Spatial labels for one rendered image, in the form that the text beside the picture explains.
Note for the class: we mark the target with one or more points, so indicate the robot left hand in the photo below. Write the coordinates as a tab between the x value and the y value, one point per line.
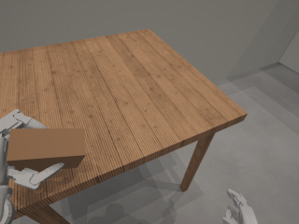
27	177

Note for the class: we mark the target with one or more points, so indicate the robot right hand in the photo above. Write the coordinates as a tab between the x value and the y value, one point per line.
244	214

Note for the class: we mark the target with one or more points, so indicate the table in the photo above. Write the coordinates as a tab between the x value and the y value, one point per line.
135	97

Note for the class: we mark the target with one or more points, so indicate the sponge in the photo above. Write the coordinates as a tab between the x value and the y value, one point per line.
40	148

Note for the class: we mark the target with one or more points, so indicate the robot left forearm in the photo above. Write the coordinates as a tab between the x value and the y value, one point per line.
7	208

